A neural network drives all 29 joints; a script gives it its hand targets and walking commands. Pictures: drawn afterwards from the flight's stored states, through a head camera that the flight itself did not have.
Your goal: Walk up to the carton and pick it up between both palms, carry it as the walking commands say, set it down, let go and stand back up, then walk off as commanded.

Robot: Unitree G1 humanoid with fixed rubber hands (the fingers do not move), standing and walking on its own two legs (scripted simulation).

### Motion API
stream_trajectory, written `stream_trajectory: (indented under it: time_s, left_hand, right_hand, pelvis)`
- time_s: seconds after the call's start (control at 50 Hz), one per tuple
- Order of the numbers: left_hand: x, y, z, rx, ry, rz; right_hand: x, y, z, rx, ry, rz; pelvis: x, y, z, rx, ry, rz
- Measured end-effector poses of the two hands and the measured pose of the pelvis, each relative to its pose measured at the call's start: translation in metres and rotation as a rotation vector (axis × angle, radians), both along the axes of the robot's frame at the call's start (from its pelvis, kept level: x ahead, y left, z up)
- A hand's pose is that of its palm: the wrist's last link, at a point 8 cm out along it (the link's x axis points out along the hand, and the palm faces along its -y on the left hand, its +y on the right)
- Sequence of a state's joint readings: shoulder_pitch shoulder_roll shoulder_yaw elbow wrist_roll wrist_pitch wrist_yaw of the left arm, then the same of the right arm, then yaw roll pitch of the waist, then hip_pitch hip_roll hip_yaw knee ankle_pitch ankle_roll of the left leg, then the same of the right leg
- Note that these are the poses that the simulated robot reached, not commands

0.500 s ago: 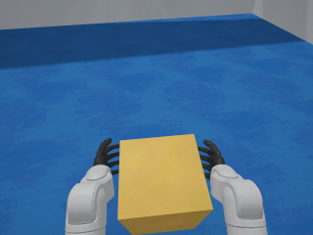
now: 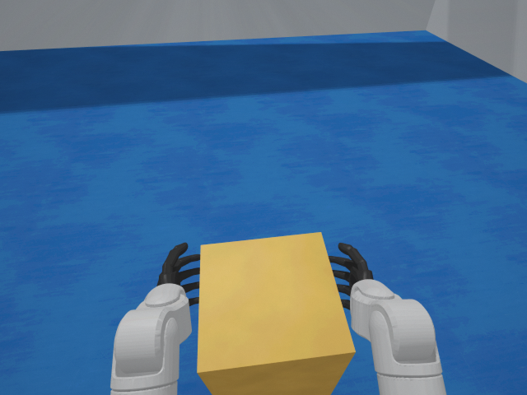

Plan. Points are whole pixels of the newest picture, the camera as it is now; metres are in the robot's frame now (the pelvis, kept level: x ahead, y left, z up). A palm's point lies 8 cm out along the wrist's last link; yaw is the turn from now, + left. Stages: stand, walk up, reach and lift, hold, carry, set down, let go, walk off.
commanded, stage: carry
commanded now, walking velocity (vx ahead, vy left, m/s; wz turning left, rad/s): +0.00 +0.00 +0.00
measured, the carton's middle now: (269, 327) +0.23 +0.01 +0.01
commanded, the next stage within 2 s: none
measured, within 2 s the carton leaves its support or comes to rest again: neither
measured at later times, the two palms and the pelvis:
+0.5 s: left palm (179, 302) +0.25 +0.14 +0.06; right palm (365, 319) +0.23 -0.12 +0.05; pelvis -0.04 +0.02 +0.00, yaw -1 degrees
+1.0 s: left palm (176, 302) +0.26 +0.15 +0.04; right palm (353, 316) +0.24 -0.11 +0.03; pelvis -0.03 +0.02 +0.00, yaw -2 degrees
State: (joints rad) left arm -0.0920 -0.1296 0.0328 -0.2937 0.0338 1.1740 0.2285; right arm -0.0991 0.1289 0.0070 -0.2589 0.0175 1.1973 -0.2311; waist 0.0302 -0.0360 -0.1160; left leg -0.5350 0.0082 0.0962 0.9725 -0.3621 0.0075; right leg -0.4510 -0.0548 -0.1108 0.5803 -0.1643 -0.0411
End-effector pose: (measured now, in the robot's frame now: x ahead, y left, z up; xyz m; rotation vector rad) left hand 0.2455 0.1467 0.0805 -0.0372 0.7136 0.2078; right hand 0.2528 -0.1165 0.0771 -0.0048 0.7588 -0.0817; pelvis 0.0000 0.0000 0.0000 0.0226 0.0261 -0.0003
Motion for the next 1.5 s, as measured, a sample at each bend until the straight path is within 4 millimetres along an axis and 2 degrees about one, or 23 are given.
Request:
stream_trajectory:
  time_s: [0.12, 0.2, 0.26, 0.4, 0.56, 0.74, 1.14, 1.5]
  left_hand:
    - [0.000, 0.010, 0.006, -0.023, -0.059, -0.007]
    - [-0.004, 0.009, 0.005, -0.028, -0.051, -0.036]
    - [-0.001, 0.004, -0.001, -0.020, -0.039, -0.056]
    - [0.003, -0.006, -0.023, 0.031, 0.016, -0.103]
    - [-0.001, -0.006, -0.019, 0.024, -0.055, -0.102]
    - [-0.005, 0.000, -0.031, 0.027, -0.043, -0.089]
    - [0.021, 0.002, -0.041, 0.034, -0.053, -0.111]
    - [0.033, 0.007, -0.048, 0.021, -0.068, -0.098]
  right_hand:
    - [-0.007, 0.010, 0.005, 0.005, -0.059, -0.018]
    - [-0.016, 0.010, 0.006, -0.005, -0.051, -0.036]
    - [-0.017, 0.005, -0.001, -0.007, -0.039, -0.051]
    - [-0.022, -0.004, -0.030, 0.012, 0.014, -0.085]
    - [-0.025, -0.005, -0.024, 0.004, -0.057, -0.086]
    - [-0.023, 0.002, -0.033, -0.016, -0.046, -0.057]
    - [-0.005, 0.004, -0.047, -0.011, -0.051, -0.079]
    - [0.010, 0.009, -0.054, -0.006, -0.051, -0.074]
  pelvis:
    - [-0.017, 0.012, -0.003, -0.017, 0.025, 0.020]
    - [-0.020, 0.017, 0.000, -0.026, 0.023, -0.001]
    - [-0.022, 0.017, -0.002, -0.019, 0.022, -0.011]
    - [-0.033, 0.018, -0.001, -0.027, 0.000, -0.014]
    - [-0.041, 0.017, 0.001, -0.027, 0.011, -0.021]
    - [-0.038, 0.018, 0.001, -0.029, 0.007, -0.022]
    - [-0.024, 0.026, 0.002, -0.032, 0.024, -0.027]
    - [-0.008, 0.028, 0.001, -0.039, 0.023, -0.024]
